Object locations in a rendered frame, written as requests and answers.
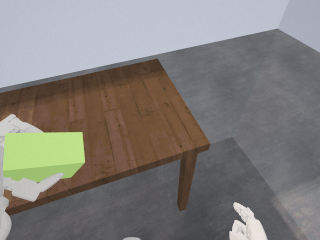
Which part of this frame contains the robot right hand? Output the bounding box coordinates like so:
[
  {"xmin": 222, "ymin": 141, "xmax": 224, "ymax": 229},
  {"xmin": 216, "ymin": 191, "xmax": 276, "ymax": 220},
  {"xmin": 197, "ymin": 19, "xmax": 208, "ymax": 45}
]
[{"xmin": 229, "ymin": 202, "xmax": 268, "ymax": 240}]

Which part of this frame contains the robot left hand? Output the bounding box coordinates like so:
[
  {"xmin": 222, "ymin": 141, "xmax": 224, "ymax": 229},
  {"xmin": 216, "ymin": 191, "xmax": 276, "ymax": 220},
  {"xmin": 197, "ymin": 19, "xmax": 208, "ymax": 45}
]
[{"xmin": 0, "ymin": 114, "xmax": 65, "ymax": 202}]

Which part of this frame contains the sponge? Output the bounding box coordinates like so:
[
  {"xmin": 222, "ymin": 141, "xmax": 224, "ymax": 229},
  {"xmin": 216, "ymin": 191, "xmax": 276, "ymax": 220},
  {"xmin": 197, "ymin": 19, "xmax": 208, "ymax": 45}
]
[{"xmin": 2, "ymin": 132, "xmax": 85, "ymax": 182}]

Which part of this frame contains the robot left forearm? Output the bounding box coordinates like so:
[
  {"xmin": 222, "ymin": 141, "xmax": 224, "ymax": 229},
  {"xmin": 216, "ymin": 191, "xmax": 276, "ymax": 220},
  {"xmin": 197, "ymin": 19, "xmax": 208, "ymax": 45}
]
[{"xmin": 0, "ymin": 196, "xmax": 12, "ymax": 240}]

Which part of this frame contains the table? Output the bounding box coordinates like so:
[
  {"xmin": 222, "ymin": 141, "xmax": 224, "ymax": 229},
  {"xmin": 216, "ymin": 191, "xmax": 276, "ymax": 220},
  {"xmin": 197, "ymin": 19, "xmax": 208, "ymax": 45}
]
[{"xmin": 0, "ymin": 59, "xmax": 211, "ymax": 216}]

